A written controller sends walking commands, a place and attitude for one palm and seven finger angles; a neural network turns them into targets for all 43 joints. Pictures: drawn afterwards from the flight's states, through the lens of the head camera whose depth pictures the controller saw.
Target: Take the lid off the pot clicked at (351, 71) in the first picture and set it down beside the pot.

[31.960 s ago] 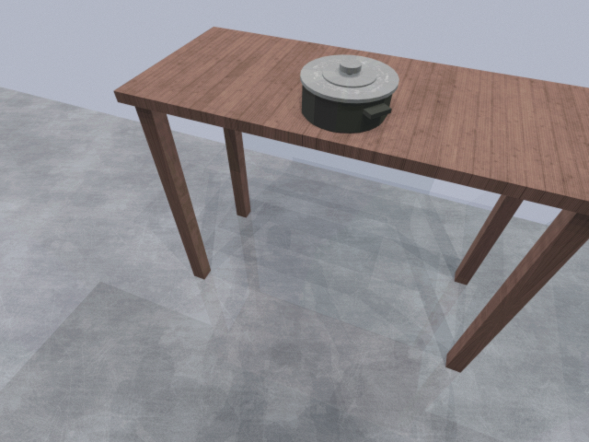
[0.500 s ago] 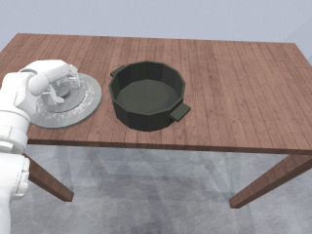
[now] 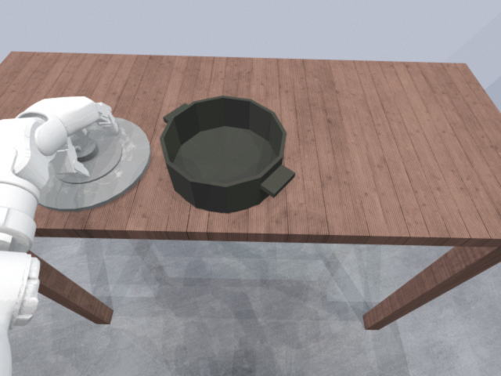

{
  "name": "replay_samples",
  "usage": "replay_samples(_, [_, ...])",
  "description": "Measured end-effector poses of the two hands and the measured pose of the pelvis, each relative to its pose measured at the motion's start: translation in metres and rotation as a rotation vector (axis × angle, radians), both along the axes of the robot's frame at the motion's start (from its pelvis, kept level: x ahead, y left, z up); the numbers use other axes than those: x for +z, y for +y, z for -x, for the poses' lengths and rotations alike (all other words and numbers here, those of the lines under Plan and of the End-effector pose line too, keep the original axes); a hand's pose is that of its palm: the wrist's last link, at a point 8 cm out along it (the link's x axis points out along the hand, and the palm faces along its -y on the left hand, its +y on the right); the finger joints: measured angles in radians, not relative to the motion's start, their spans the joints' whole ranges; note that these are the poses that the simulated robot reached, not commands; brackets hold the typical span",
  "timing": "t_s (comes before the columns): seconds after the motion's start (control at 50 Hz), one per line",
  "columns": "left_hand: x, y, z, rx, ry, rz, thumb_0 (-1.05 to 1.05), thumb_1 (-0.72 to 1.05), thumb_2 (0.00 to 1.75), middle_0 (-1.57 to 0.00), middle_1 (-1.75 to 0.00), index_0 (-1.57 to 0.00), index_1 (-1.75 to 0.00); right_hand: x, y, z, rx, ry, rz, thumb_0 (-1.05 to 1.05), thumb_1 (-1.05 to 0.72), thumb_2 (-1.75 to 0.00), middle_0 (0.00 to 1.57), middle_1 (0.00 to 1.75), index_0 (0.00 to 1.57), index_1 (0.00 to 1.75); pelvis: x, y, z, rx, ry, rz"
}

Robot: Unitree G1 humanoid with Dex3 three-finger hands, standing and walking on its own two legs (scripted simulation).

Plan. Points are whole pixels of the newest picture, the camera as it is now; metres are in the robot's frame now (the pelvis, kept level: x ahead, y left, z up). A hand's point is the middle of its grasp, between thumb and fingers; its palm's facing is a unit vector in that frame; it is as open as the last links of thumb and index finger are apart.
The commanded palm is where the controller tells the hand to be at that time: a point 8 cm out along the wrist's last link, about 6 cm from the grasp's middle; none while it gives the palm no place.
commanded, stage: raise the empty hand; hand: left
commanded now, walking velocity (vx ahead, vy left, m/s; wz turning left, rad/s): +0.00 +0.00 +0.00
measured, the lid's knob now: (83, 149) +0.45 +0.30 +0.09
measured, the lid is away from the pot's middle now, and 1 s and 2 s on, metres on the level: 0.24 0.24 0.24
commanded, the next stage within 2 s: draw the hand back to the body in 1.38 s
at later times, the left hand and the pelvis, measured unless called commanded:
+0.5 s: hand (68, 125) +0.44 +0.28 +0.15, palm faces -0.32 -0.04 -0.95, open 11.0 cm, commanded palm +0.43 +0.28 +0.22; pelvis +0.00 +0.01 +0.00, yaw +1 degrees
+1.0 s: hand (41, 91) +0.45 +0.30 +0.21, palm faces -0.26 -0.06 -0.96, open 11.0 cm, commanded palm +0.43 +0.28 +0.28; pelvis +0.00 +0.01 +0.00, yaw +1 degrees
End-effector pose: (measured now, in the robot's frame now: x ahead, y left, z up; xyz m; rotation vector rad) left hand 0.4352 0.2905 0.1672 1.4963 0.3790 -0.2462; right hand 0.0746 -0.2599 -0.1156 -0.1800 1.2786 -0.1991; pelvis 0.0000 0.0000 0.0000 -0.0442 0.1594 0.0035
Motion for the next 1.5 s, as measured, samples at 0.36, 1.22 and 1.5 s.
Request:
replay_samples(0.36, [0.030,0.004,0.001,0.024,-0.051,-0.010,0.00,-0.14,0.93,-0.51,-0.57,-0.52,-0.58,0.001,0.004,0.003,0.002,-0.013,-0.003,0.00,-0.91,-0.90,0.20,0.30,0.20,0.30,0.001,0.002,0.004,0.008,-0.016,-0.001])
replay_samples(1.22, [0.126,0.003,-0.007,0.110,-0.174,-0.039,0.00,-0.14,0.93,-0.52,-0.57,-0.52,-0.58,0.010,0.023,-0.019,0.051,-0.107,-0.036,0.00,-0.91,-0.90,0.20,0.30,0.20,0.30,0.004,0.017,-0.001,0.022,-0.042,0.000])
replay_samples(1.5, [0.133,-0.004,-0.004,0.127,-0.175,-0.061,0.00,-0.14,0.93,-0.51,-0.57,-0.52,-0.58,0.007,0.029,-0.018,0.068,-0.107,-0.056,0.00,-0.91,-0.90,0.20,0.30,0.20,0.30,0.004,0.017,0.001,0.026,-0.048,-0.003])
